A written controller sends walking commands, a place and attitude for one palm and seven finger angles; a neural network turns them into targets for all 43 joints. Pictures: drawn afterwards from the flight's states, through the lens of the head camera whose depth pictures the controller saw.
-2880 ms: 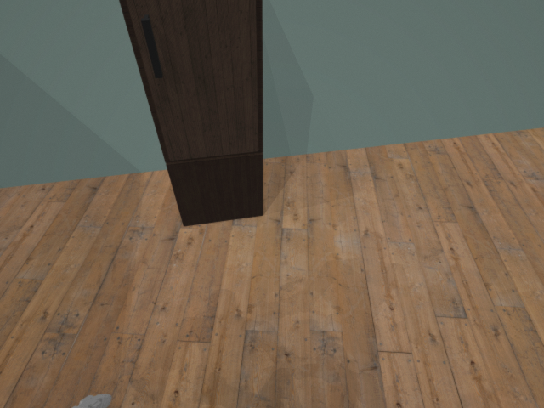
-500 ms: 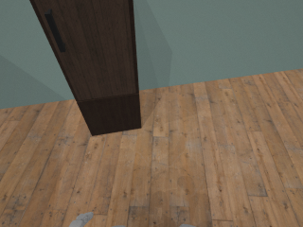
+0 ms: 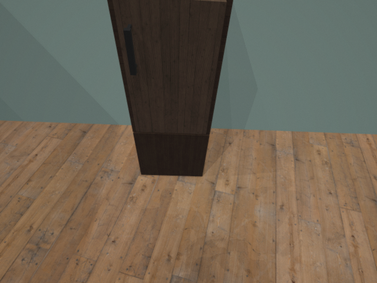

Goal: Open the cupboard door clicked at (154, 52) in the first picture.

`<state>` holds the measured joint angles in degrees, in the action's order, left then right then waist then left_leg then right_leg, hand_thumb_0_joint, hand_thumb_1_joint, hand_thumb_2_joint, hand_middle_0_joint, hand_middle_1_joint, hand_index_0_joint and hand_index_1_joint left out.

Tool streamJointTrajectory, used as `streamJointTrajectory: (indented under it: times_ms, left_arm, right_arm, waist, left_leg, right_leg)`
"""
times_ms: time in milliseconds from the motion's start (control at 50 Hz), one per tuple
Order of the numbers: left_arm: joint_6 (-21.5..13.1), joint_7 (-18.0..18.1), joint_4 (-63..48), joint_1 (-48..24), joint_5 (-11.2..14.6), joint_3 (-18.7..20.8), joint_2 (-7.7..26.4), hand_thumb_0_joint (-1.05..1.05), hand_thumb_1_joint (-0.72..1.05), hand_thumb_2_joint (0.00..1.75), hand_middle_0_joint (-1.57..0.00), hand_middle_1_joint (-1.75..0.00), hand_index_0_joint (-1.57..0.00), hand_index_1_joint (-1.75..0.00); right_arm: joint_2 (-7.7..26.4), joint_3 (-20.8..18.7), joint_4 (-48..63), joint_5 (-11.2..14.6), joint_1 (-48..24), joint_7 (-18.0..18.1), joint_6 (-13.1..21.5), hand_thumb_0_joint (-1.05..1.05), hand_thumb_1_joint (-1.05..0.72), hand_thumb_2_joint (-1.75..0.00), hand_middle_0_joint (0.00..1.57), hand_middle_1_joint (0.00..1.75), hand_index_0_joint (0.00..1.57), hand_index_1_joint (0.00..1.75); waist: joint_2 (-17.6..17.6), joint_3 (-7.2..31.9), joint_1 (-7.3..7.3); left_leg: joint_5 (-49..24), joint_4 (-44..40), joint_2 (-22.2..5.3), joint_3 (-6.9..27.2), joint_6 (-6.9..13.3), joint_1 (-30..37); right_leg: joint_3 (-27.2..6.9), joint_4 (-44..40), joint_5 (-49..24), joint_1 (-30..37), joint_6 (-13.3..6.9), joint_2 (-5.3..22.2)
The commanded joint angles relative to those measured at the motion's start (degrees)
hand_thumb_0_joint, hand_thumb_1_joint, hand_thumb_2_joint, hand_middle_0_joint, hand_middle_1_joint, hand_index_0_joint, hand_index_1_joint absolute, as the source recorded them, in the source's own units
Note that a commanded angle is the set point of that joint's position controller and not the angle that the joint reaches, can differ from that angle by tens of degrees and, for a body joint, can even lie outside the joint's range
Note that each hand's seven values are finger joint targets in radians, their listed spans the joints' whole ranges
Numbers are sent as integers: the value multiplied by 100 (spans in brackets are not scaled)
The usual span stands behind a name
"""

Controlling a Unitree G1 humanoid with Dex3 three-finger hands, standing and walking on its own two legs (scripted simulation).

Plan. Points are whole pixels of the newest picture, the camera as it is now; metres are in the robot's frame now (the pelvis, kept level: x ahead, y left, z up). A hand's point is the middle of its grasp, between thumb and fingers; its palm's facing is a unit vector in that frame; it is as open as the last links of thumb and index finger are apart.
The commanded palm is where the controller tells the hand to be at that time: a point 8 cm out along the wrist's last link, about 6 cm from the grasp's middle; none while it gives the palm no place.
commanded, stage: take the last steps up to it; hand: left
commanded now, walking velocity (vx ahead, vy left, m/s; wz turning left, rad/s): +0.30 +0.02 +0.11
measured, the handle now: (131, 50) +0.80 +0.26 +0.08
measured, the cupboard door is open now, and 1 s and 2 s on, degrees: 0 0 0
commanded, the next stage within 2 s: come to a stop and stand still in 0.68 s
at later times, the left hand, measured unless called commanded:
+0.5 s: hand out of the picture +0.02 +0.10 -0.17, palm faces +0.18 -0.98 -0.12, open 7.3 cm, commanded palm none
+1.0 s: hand (111, 220) +0.30 +0.24 -0.17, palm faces +0.13 -0.97 -0.21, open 7.3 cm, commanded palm none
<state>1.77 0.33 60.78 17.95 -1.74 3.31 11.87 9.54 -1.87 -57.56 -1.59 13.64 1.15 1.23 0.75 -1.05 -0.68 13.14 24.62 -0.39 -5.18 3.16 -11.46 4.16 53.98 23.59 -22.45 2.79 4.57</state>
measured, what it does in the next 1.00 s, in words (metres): walks ahead: right foot, then left foot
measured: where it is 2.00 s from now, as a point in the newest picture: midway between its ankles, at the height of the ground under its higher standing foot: outside the picture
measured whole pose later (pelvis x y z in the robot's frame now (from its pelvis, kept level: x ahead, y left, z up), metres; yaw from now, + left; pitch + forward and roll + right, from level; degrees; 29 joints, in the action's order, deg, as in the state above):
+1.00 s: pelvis +0.25 +0.05 +0.00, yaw +4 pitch -2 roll +1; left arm 1.2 2.1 58.8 10.8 -1.2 3.0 10.7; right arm 7.9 -1.3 -61.8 -1.4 13.7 2.2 1.0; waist 2.4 -1.2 0.2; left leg 12.5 24.0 0.6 -10.2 3.8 -10.0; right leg 2.8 47.9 18.0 -23.4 2.1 4.6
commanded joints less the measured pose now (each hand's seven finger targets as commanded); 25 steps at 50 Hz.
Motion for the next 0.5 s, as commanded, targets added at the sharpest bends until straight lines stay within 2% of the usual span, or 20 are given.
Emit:
streamJointTrajectory:
  times_ms: [0, 40, 80, 100, 120, 140, 160, 180, 200, 220, 240, 260, 300, 340, 420, 480]
  left_arm:
    - [-235, -71, -474, -523, -3, -66, 92, 0, 90, 90, -20, -30, -20, -30]
    - [-262, -84, -403, -355, 12, -87, 34, 0, 90, 90, -20, -30, -20, -30]
    - [-306, -85, -211, 78, 16, -88, -8, 0, 90, 90, -20, -30, -20, -30]
    - [-343, -78, -79, 374, 15, -61, 57, 0, 90, 90, -20, -30, -20, -30]
    - [-391, -40, 62, 770, -4, -5, 242, 0, 90, 90, -20, -30, -20, -30]
    - [-448, 15, 178, 1224, -61, 88, 670, 0, 90, 90, -20, -30, -20, -30]
    - [-439, 65, 224, 1602, -1, 161, 1045, 0, 90, 90, -20, -30, -20, -30]
    - [-448, 104, 203, 1534, 30, 139, 945, 0, 90, 90, -20, -30, -20, -30]
    - [-477, 121, 175, 1245, 40, 128, 767, 0, 90, 90, -20, -30, -20, -30]
    - [-498, 121, 145, 1031, 31, 70, 528, 0, 90, 90, -20, -30, -20, -30]
    - [-523, 124, 99, 874, 25, 6, 343, 0, 90, 90, -20, -30, -20, -30]
    - [-553, 119, 84, 849, 28, -32, 204, 0, 90, 90, -20, -30, -20, -30]
    - [-605, 113, 109, 890, 35, -60, 162, 0, 90, 90, -20, -30, -20, -30]
    - [-653, 108, 185, 1056, 46, -77, 119, 0, 90, 90, -20, -30, -20, -30]
    - [-708, 137, 308, 1263, 23, -55, 146, 0, 90, 90, -20, -30, -20, -30]
    - [-675, 155, 405, 1354, 2, -41, 181, 0, 90, 90, -20, -30, -20, -30]
  right_arm:
    - [881, -238, -91, 5, 782, 44, 65, 0, -90, -90, 20, 30, 20, 30]
    - [902, -226, -148, 4, 699, 29, 51, 0, -90, -90, 20, 30, 20, 30]
    - [880, -224, -194, 27, 532, 11, 34, 0, -90, -90, 20, 30, 20, 30]
    - [834, -208, -211, 54, 452, -3, 32, 0, -90, -90, 20, 30, 20, 30]
    - [638, -181, -192, 81, 363, -19, 48, 0, -90, -90, 20, 30, 20, 30]
    - [323, -110, -61, 130, 273, -56, 69, 0, -90, -90, 20, 30, 20, 30]
    - [376, -123, 198, 62, -117, -110, 58, 0, -90, -90, 20, 30, 20, 30]
    - [588, -196, 208, 1, -309, -144, 36, 0, -90, -90, 20, 30, 20, 30]
    - [529, -221, 132, -1, -218, -176, -3, 0, -90, -90, 20, 30, 20, 30]
    - [473, -226, 38, -4, -150, -192, -11, 0, -90, -90, 20, 30, 20, 30]
    - [404, -235, -76, -16, -9, -215, -31, 0, -90, -90, 20, 30, 20, 30]
    - [280, -220, -166, -18, 118, -233, -55, 0, -90, -90, 20, 30, 20, 30]
    - [132, -216, -261, 3, 320, -261, -86, 0, -90, -90, 20, 30, 20, 30]
    - [122, -210, -214, 16, 220, -261, -86, 0, -90, -90, 20, 30, 20, 30]
    - [104, -195, 33, 36, -283, -292, -62, 0, -90, -90, 20, 30, 20, 30]
    - [1, -136, 190, 40, -710, -318, 0, 0, -90, -90, 20, 30, 20, 30]
  waist:
    - [-771, -53, 404]
    - [-877, -143, 314]
    - [-790, -174, 78]
    - [-592, -161, -94]
    - [-77, -189, -301]
    - [1198, -220, -498]
    - [1795, -456, -697]
    - [1074, -689, -609]
    - [1288, -926, -437]
    - [1030, -1119, -303]
    - [750, -1169, -160]
    - [526, -1108, -77]
    - [531, -989, 18]
    - [627, -909, 4]
    - [525, -907, -75]
    - [568, -838, -198]
  left_leg:
    - [95, -1130, -1468, 1576, 795, 922]
    - [296, -1082, -1413, 1519, 735, 618]
    - [704, -858, -1257, 1341, 576, 62]
    - [987, -523, -1080, 1192, 421, -402]
    - [1407, 96, -759, 907, 205, -1135]
    - [1637, 1502, -139, 202, -74, -2194]
    - [2053, 2666, -31, 76, -170, -2840]
    - [1661, 3292, -242, 460, -157, -2933]
    - [1210, 3608, -399, 519, -141, -2906]
    - [857, 3765, -504, 519, -167, -2839]
    - [538, 3775, -597, 510, -216, -2673]
    - [244, 3748, -595, 437, -270, -2515]
    - [-154, 3652, -544, 278, -352, -2397]
    - [-388, 3492, -565, 210, -424, -2502]
    - [-453, 2799, -664, 105, -457, -2676]
    - [-329, 1894, -551, -118, -386, -2321]
  right_leg:
    - [79, -995, 245, -604, -33, 28]
    - [188, -1522, 188, -172, -65, -58]
    - [316, -2147, -341, 626, -86, -197]
    - [303, -2707, -777, 1318, -101, -205]
    - [-75, -3091, -670, 2090, -166, 81]
    - [-1555, -3847, 399, 2725, -531, 1186]
    - [-3048, -4695, 1286, 2493, -1072, 2151]
    - [-3138, -4908, 1852, 2014, -1253, 2194]
    - [-2836, -4995, 1984, 1614, -1106, 2014]
    - [-2504, -4959, 1597, 1347, -1026, 1874]
    - [-1970, -4845, 1010, 1110, -936, 1682]
    - [-1450, -4770, 412, 1038, -849, 1467]
    - [-773, -4729, -406, 1120, -746, 1182]
    - [-491, -4682, -1134, 1343, -752, 1093]
    - [-317, -4542, -2004, 1717, -918, 1241]
    - [-154, -4266, -2757, 1911, -920, 1241]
